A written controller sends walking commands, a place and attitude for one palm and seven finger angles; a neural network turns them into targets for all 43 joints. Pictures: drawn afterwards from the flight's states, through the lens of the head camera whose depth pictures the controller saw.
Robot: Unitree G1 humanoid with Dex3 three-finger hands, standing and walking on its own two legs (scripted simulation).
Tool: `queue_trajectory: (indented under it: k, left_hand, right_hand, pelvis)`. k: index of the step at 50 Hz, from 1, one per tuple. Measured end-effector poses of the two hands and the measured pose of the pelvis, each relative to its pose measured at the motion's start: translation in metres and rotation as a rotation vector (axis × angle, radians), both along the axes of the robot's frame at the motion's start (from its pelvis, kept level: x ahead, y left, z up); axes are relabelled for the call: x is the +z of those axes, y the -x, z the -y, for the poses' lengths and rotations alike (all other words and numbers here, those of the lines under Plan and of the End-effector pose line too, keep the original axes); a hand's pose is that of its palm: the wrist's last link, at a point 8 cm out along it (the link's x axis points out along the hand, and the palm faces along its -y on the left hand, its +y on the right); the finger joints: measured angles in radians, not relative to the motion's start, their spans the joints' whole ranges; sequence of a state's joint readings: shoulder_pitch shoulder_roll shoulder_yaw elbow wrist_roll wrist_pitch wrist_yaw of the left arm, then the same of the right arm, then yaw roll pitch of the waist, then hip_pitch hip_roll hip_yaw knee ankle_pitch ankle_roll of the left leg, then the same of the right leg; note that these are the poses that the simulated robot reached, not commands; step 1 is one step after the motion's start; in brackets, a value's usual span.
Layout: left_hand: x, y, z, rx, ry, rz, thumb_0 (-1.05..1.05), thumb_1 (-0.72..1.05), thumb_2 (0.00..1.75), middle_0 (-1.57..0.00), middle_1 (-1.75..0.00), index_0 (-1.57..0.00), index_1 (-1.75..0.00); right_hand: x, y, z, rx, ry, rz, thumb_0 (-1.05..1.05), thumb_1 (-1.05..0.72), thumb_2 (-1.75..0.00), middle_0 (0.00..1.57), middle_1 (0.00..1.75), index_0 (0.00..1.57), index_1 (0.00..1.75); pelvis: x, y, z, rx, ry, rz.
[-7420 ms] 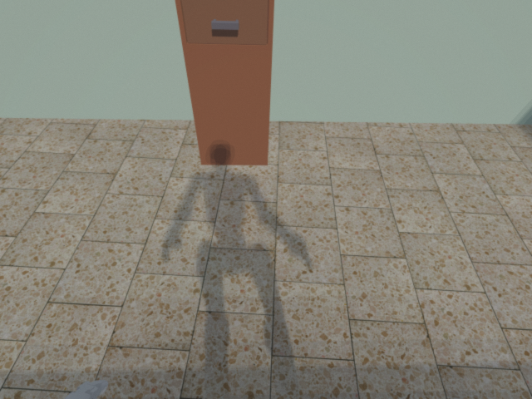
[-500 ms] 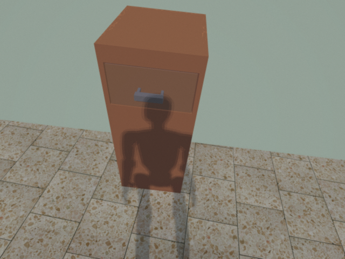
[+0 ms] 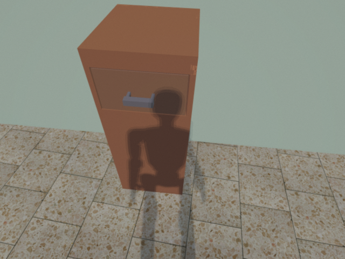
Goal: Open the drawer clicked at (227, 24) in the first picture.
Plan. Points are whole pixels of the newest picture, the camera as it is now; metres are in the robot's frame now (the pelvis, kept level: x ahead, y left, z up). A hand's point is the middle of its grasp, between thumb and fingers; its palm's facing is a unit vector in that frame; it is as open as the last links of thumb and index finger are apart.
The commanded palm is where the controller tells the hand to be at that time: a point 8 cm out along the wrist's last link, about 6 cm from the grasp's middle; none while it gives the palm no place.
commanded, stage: shuffle to correct the standing spot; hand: left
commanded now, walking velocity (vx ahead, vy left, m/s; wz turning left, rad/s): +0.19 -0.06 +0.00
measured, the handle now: (139, 98) +0.63 +0.16 +0.01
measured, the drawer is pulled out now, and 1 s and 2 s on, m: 0.00 0.00 0.00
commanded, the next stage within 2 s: come to a stop and stand still in 0.20 s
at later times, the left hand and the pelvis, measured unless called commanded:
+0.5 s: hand (132, 247) +0.19 +0.13 -0.17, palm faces +0.00 -0.97 -0.26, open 7.3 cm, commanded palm none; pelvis +0.13 -0.07 -0.01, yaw +0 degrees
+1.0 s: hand out of the picture +0.12 +0.17 -0.18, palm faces +0.12 -0.97 -0.20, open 7.4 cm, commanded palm none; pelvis +0.09 -0.03 +0.00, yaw +2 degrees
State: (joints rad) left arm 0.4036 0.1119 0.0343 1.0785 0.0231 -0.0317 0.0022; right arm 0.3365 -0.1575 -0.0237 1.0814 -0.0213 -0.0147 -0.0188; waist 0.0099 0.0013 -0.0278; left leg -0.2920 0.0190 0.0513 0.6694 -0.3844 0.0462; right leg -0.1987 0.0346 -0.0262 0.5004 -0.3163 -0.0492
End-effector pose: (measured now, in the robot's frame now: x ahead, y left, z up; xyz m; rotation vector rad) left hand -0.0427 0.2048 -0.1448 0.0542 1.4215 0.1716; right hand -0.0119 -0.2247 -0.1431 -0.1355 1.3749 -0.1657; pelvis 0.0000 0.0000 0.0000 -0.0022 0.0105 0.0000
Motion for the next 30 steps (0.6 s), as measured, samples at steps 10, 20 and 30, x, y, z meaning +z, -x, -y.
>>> queue_trajectory:
  k: [10,20,30]
  left_hand:
    - [-0.01,-0.035,0.01,-0.033,0.056,-0.099,0.01,0.91,0.9,-0.2,-0.3,-0.2,-0.29]
    - [0.01,-0.177,0.008,-0.11,-0.075,0.079,0.03,0.94,0.9,-0.2,-0.3,-0.2,-0.29]
    - [0.016,-0.249,0.052,-0.085,-0.113,0.229,0.01,0.92,0.9,-0.2,-0.3,-0.2,-0.29]
  right_hand:
    - [0.01,-0.07,0.007,-0.01,0.05,0.104,0.0,-0.9,-0.9,0.2,0.3,0.2,0.3]
    - [-0.001,-0.066,0.02,-0.047,-0.046,-0.09,0.0,-0.9,-0.9,0.2,0.3,0.2,0.3]
    - [-0.012,-0.128,0.079,-0.037,-0.012,-0.094,0.0,-0.9,-0.9,0.2,0.3,0.2,0.3]
  pelvis:
    - [-0.003,-0.051,0.004,-0.027,-0.012,-0.01]
    - [0.001,-0.103,0.043,-0.025,-0.01,-0.019]
    - [-0.002,-0.129,0.075,0.021,-0.045,0.021]
